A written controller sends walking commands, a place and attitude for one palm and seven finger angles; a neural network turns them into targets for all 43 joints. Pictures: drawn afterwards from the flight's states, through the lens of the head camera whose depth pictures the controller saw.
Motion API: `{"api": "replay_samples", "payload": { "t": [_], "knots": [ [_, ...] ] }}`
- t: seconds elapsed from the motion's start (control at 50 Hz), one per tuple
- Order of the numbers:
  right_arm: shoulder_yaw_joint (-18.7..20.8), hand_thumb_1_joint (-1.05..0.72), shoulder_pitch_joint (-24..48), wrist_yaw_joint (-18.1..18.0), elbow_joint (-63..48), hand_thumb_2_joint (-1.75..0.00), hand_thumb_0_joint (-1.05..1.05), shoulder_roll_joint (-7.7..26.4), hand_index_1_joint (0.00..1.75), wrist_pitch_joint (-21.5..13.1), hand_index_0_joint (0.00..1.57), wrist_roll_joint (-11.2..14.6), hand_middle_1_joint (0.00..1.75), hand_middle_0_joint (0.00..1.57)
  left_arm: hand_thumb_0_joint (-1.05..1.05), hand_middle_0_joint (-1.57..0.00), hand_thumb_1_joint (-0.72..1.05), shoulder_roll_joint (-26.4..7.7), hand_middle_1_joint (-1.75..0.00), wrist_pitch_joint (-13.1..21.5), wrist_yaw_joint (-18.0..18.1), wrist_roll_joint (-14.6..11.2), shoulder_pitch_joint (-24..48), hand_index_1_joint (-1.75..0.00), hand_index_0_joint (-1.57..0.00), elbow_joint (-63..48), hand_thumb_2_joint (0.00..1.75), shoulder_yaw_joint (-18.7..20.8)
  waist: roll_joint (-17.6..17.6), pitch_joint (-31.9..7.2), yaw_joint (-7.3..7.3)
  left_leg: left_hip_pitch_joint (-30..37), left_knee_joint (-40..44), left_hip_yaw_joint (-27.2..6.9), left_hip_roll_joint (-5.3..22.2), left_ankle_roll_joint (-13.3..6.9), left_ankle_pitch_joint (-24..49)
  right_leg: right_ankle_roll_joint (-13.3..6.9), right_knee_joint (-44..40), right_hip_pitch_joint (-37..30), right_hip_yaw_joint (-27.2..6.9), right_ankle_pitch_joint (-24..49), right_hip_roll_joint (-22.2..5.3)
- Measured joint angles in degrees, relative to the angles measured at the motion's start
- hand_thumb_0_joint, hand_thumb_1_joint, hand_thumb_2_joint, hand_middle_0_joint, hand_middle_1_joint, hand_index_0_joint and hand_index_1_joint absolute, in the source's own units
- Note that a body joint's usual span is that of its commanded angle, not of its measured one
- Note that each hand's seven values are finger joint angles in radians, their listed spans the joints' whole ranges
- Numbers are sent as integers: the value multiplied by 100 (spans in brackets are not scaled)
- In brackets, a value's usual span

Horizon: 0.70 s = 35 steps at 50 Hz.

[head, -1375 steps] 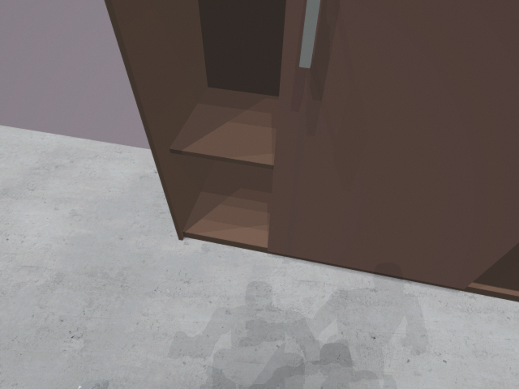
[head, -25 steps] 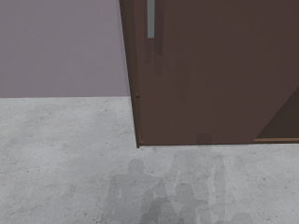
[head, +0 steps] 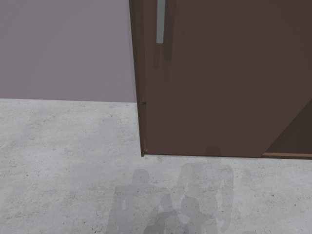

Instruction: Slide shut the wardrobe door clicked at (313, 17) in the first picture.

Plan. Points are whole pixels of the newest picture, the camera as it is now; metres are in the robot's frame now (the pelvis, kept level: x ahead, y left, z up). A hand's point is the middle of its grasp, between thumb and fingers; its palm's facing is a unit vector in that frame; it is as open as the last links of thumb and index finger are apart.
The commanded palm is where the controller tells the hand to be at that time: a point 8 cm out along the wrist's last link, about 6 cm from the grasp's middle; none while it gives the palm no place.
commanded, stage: let the arm hang, fingers relaxed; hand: right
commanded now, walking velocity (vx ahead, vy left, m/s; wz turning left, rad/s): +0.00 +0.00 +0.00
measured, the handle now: (161, 5) +0.72 +0.04 +0.26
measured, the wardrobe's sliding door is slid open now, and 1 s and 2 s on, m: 0.03 0.03 0.03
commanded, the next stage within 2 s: look to check the result in 0.04 s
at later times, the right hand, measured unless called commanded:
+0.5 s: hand out of the picture +0.00 -0.16 -0.18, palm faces +0.01 +0.99 -0.17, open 7.3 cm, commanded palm none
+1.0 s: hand out of the picture +0.04 -0.17 -0.17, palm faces -0.01 +0.98 -0.21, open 7.4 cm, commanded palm none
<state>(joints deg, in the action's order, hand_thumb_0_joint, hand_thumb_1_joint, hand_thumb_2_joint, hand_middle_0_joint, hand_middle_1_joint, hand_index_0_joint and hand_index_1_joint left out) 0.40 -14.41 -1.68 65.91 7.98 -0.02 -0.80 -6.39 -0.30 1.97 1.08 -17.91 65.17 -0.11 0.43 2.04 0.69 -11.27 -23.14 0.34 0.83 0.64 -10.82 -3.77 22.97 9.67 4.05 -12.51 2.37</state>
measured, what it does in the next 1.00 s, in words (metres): stands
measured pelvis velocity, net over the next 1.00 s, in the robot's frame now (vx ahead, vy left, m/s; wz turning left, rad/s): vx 0.01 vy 0.01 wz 0.01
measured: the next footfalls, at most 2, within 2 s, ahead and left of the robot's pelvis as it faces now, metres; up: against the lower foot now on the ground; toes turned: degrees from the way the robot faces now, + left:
none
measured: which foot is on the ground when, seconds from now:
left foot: down 0.00-1.00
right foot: down 0.00-1.00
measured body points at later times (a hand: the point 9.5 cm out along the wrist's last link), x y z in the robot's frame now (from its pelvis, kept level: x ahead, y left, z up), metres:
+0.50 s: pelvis +0.01 +0.00 +0.00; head +0.03 +0.01 +0.45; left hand +0.00 +0.22 -0.16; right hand +0.00 -0.21 -0.16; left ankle +0.02 +0.13 -0.74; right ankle +0.00 -0.07 -0.74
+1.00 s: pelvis +0.01 +0.01 +0.00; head +0.03 +0.01 +0.45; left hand +0.02 +0.24 -0.16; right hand +0.05 -0.22 -0.16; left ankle +0.02 +0.13 -0.74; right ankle +0.00 -0.07 -0.74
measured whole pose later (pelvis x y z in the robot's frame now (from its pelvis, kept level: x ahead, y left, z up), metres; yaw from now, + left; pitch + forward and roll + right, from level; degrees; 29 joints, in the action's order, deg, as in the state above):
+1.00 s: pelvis +0.01 +0.01 +0.00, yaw +1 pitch -1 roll +0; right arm 0.5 -11.4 -1.4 66.0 10.0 -0.6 -0.7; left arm -10.2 0.0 1.8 0.9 -13.6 65.8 0.1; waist 0.4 2.9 0.8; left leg -8.7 -21.3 0.2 -0.3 -0.3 -11.2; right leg -2.6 21.2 6.9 4.1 -13.0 1.3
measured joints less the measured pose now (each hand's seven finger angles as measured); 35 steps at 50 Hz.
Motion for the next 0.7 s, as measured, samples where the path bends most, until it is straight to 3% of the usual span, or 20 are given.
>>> {"api": "replay_samples", "payload": {
  "t": [0.38, 0.7],
  "knots": [
    [-26, -91, -98, -9, 94, -90, 1, -113, 30, -17, 20, -4, 30, 20, 0, -20, 91, -74, -30, 25, 13, -15, 142, -30, -20, -7, 90, 22, -12, 56, -22, 47, 0, -42, -27, -8, -54, 18, -21, -74, 39, -59, -24],
    [-9, -91, 61, -7, 54, -90, 1, 32, 30, -58, 20, 6, 30, 20, 0, -20, 91, -161, -30, 32, 3, -22, 278, -30, -20, 42, 90, 18, -2, 70, -13, 176, 67, -15, -81, -59, -84, 78, -65, -190, 10, -93, -76]
  ]
}}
